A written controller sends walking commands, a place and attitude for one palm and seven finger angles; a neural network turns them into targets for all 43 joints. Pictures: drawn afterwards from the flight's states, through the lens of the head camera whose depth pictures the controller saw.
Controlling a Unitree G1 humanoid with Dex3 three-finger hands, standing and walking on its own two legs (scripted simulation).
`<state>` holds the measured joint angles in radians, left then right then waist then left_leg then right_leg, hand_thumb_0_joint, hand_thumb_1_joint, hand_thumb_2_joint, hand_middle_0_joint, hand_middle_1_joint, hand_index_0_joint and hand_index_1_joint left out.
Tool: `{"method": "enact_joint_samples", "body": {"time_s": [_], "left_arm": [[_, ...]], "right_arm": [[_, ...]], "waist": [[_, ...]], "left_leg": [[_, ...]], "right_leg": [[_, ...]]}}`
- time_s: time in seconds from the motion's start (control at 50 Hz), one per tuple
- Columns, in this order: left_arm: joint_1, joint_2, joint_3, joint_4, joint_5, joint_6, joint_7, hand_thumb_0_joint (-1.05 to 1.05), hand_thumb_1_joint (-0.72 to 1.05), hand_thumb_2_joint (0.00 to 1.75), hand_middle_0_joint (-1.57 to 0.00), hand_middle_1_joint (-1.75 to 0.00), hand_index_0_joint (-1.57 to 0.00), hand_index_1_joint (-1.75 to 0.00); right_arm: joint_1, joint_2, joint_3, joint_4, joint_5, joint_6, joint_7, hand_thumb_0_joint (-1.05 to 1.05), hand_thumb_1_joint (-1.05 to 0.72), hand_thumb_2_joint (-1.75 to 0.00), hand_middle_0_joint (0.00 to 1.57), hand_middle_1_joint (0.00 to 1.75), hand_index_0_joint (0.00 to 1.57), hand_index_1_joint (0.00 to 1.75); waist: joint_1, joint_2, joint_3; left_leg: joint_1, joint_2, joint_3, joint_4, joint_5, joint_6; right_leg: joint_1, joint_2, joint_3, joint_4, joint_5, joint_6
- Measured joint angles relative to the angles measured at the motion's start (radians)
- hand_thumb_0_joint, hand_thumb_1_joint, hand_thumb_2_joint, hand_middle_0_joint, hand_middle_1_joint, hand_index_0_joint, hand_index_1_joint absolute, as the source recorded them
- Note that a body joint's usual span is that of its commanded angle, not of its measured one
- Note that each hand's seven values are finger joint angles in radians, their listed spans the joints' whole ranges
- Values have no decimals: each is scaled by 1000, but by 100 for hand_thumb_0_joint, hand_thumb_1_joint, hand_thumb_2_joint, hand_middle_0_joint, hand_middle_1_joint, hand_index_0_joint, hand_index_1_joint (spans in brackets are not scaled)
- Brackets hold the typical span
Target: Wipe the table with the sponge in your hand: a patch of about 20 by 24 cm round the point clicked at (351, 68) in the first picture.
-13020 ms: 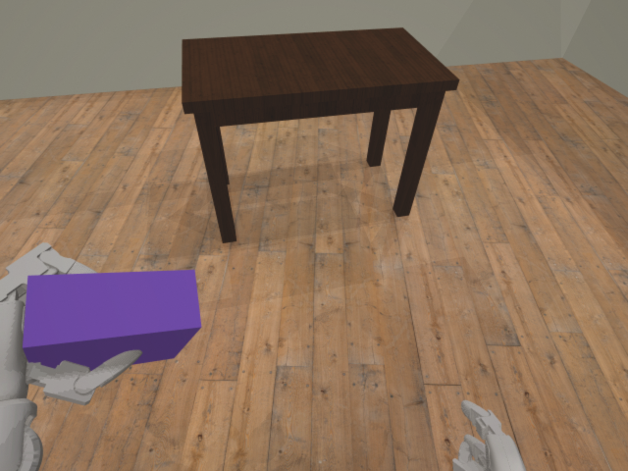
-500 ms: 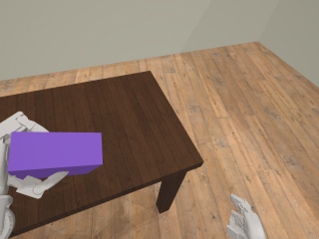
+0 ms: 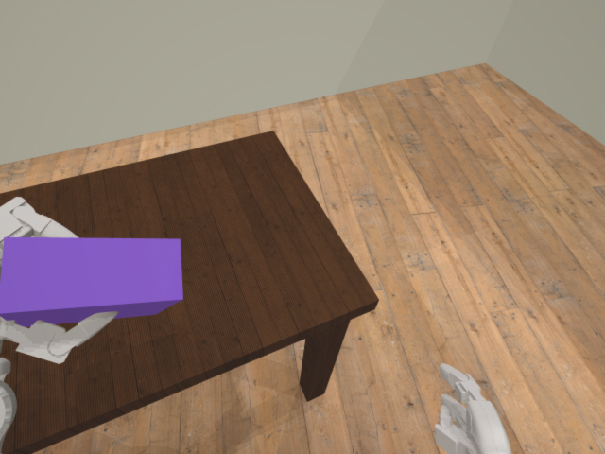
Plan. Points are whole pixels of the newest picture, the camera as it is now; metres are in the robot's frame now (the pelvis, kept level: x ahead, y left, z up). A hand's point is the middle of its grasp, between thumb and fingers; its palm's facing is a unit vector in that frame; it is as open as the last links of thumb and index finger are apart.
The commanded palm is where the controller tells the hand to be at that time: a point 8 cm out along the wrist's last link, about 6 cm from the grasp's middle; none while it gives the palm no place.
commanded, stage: come to a stop and stand still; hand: left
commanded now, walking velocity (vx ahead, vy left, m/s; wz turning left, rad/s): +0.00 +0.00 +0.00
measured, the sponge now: (122, 283) +0.25 +0.21 +0.14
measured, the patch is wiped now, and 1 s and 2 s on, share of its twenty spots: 0.00 0.00 0.00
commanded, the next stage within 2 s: look again from close up in 0.68 s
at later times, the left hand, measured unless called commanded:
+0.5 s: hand (49, 297) +0.22 +0.26 +0.16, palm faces +0.38 -0.86 -0.34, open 9.7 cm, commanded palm +0.16 +0.29 +0.17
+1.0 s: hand (45, 305) +0.21 +0.26 +0.16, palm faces +0.38 -0.85 -0.37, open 9.7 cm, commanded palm +0.15 +0.29 +0.17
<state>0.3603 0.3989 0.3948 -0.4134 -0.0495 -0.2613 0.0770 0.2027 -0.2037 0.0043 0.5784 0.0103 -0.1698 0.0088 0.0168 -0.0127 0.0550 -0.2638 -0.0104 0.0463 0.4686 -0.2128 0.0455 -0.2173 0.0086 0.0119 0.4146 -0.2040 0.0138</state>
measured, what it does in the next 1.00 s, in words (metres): stands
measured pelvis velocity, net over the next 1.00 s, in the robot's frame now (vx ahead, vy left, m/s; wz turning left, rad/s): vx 0.00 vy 0.01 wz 0.02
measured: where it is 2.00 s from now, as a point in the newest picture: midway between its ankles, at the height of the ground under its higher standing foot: outside the picture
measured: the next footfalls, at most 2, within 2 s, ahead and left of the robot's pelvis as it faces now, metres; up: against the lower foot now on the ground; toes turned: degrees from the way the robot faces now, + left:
none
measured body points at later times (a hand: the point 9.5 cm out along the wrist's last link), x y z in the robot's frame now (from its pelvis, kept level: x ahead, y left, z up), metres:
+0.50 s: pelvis +0.01 +0.01 +0.00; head +0.02 +0.04 +0.45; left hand +0.19 +0.31 +0.18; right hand +0.21 -0.20 -0.05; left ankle +0.02 +0.09 -0.74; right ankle +0.01 -0.13 -0.74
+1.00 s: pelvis +0.00 +0.01 +0.00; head +0.01 +0.04 +0.45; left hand +0.18 +0.30 +0.18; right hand +0.17 -0.21 -0.07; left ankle +0.02 +0.09 -0.74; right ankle +0.01 -0.13 -0.74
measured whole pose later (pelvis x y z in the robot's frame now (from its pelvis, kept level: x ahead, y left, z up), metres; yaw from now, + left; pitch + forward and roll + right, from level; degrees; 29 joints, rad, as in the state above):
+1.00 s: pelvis +0.00 +0.01 +0.00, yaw +1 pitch -1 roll -2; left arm 0.42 0.38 0.35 -0.47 -0.03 -0.23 0.09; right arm 0.22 -0.18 0.02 0.59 0.01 -0.13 -0.03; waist 0.01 -0.03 0.05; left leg -0.24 -0.02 0.03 0.46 -0.20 0.06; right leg -0.17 0.00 -0.01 0.36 -0.18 0.03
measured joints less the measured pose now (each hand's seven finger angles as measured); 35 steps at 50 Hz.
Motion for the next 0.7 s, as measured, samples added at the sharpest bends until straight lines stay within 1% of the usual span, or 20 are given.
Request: {"method": "enact_joint_samples", "body": {"time_s": [0.06, 0.1, 0.18, 0.26, 0.36, 0.44, 0.56, 0.7], "left_arm": [[87, -15, -62, -38, 4, -9, -13, -1, -47, 104, -80, -136, -79, -136], [98, -6, -72, -37, 7, -9, -17, -1, -47, 104, -80, -136, -79, -136], [50, 19, -40, -21, 6, -5, -6, -1, -47, 104, -80, -136, -79, -136], [13, 5, -16, -37, -1, -4, 16, -1, -47, 104, -80, -136, -79, -136], [19, -22, -40, -54, 2, -3, 20, -1, -47, 104, -80, -136, -79, -136], [35, -22, -53, -46, 5, 12, 14, -1, -47, 104, -80, -136, -79, -136], [49, -10, -44, -53, 2, 29, 13, -1, -47, 104, -80, -136, -79, -136], [48, -24, -44, -60, 9, 34, 17, -1, -47, 104, -80, -136, -79, -137]], "right_arm": [[18, 6, -1, 4, 2, 6, -15, 1, -90, -90, 20, 30, 21, 30], [29, 11, 1, 11, 3, 9, -27, 1, -90, -90, 20, 30, 20, 30], [34, 17, 6, 26, 4, 8, -41, 1, -90, -90, 20, 30, 20, 30], [17, 20, 12, 32, 3, -2, -35, 1, -90, -90, 20, 30, 20, 30], [-9, 26, 17, 21, -1, 1, -25, 1, -90, -90, 20, 30, 21, 30], [-24, 31, 21, 5, -2, 13, -25, 1, -90, -90, 20, 30, 21, 30], [-24, 33, 25, -9, -2, 25, -32, 1, -90, -90, 20, 30, 21, 30], [-8, 25, 22, 1, -3, 32, -34, 1, -90, -90, 20, 30, 21, 30]], "waist": [[-6, -10, -10], [0, -21, -10], [14, -40, 0], [22, -46, 1], [17, -44, -13], [11, -42, -19], [9, -42, -15], [14, -35, -10]], "left_leg": [[4, -5, -2, 3, -7, 3], [5, -7, -9, 8, -11, 3], [5, -13, -26, 17, -14, 3], [12, -16, -27, 15, -15, 4], [18, -14, -24, 8, -15, 6], [20, -12, -21, 4, -13, 8], [21, -12, -23, -1, -7, 10], [21, -14, -22, -5, 0, 13]], "right_leg": [[5, -5, -2, 6, -11, 3], [9, -7, -10, 8, -16, 3], [16, -11, -26, 15, -24, 1], [25, -14, -28, 12, -25, 4], [36, -13, -24, -8, -16, 8], [42, -11, -21, -23, -6, 9], [48, -11, -23, -38, 4, 11], [51, -12, -23, -49, 15, 15]]}}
